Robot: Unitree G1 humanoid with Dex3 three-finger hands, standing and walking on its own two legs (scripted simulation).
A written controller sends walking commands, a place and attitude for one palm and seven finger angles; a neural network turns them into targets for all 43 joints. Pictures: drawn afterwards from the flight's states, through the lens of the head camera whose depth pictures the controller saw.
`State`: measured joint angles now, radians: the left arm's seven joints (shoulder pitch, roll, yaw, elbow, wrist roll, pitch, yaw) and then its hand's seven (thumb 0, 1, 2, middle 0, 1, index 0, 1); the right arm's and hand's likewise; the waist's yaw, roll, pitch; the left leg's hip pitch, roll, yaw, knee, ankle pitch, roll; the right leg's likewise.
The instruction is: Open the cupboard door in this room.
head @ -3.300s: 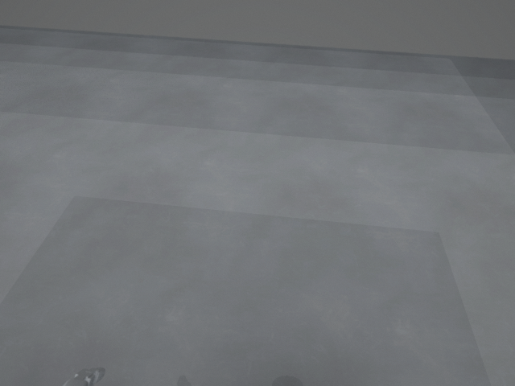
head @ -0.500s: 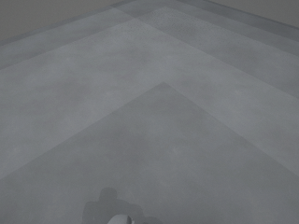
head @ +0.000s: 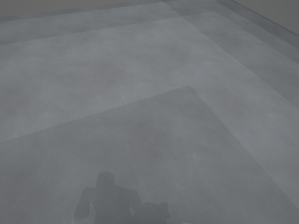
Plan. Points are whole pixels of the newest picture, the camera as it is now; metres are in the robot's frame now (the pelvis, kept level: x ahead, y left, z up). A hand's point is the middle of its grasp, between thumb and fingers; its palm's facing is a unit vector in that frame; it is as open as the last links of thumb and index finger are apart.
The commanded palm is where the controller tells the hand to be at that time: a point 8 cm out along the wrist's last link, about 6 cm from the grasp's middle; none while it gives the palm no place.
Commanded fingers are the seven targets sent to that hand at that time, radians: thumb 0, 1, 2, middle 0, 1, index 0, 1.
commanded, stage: turn or walk to find it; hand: left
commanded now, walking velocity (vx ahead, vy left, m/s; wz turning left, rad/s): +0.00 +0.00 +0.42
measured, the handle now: out of the picture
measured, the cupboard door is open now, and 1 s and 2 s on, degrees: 0 0 0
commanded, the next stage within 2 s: none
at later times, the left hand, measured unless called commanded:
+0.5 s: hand out of the picture -0.01 +0.17 -0.16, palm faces +0.25 -0.94 -0.24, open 7.4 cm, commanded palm none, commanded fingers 0.00 0.90 0.90 -0.20 -0.30 -0.20 -0.30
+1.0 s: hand out of the picture -0.08 +0.24 -0.16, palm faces +0.43 -0.86 -0.25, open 7.4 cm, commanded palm none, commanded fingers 0.00 0.90 0.90 -0.20 -0.30 -0.20 -0.30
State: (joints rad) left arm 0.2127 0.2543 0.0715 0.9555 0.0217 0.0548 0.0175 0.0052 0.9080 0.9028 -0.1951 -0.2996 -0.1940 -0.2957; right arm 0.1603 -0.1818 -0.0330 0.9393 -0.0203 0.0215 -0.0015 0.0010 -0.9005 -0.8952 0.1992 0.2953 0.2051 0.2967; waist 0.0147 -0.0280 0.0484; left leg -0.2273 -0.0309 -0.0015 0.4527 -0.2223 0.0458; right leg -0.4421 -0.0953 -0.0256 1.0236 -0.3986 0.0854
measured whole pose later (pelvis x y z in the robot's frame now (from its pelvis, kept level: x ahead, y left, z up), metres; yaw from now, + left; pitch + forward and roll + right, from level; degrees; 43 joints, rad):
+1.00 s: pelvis -0.07 +0.01 +0.00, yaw +25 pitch +0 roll -1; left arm 0.17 0.24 0.07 0.95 0.02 0.06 0.02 0.00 0.91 0.90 -0.19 -0.30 -0.19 -0.30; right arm 0.22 -0.18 -0.04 0.96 -0.02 0.03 0.00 0.00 -0.90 -0.90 0.20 0.30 0.21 0.30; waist -0.02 -0.01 0.04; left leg -0.26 -0.06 -0.03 0.43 -0.16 0.07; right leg -0.40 -0.07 -0.01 0.93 -0.42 0.08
